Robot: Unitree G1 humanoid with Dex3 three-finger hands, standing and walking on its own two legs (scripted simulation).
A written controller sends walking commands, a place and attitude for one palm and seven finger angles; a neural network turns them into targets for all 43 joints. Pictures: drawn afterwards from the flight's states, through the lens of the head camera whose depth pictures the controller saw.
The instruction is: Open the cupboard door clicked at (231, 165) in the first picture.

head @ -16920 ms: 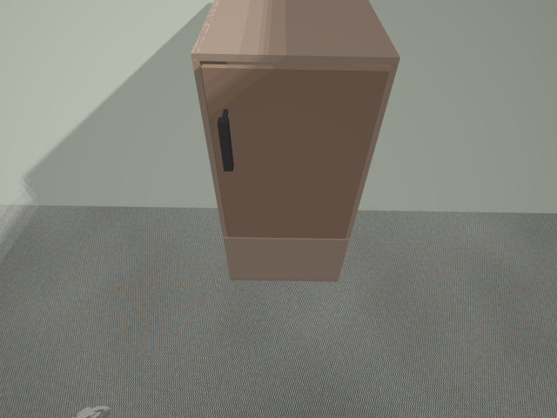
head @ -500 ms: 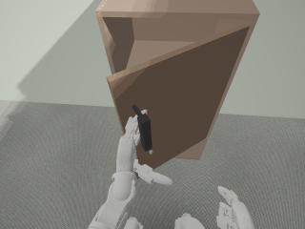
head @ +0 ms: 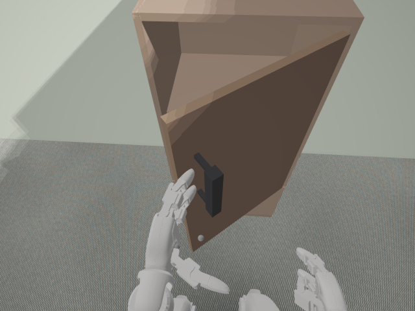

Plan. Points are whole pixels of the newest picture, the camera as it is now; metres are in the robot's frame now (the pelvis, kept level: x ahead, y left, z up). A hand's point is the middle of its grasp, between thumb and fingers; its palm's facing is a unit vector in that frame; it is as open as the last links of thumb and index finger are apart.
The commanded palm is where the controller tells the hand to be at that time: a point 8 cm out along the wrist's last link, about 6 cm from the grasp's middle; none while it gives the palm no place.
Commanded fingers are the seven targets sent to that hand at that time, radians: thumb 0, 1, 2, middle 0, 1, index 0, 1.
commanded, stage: slide the hand sideways off the handle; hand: left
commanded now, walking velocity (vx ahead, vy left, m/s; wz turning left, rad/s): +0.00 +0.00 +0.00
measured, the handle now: (207, 185) +0.34 +0.02 +0.06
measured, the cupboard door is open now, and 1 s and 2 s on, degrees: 40 40 40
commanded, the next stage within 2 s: draw the hand back to the body in 0.58 s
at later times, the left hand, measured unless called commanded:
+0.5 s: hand (174, 262) +0.20 +0.07 +0.06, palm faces -0.06 -1.00 +0.01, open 16.3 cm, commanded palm +0.17 +0.12 +0.06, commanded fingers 0.00 -0.50 0.30 -0.15 -0.30 -0.15 -0.30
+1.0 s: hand (134, 259) +0.19 +0.12 +0.10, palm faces -0.03 -1.00 -0.06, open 16.3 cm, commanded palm +0.16 +0.18 +0.11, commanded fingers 0.00 -0.50 0.30 -0.15 -0.30 -0.15 -0.30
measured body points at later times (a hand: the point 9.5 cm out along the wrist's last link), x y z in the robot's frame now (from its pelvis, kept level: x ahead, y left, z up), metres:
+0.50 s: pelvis +0.00 -0.01 -0.01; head +0.06 -0.02 +0.44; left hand +0.20 +0.12 +0.06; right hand +0.20 -0.22 -0.08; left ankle -0.01 +0.10 -0.66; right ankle +0.04 -0.10 -0.66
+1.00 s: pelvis +0.01 -0.01 +0.01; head +0.03 -0.02 +0.46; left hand +0.19 +0.17 +0.11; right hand +0.19 -0.23 -0.05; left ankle -0.01 +0.10 -0.66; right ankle +0.04 -0.10 -0.66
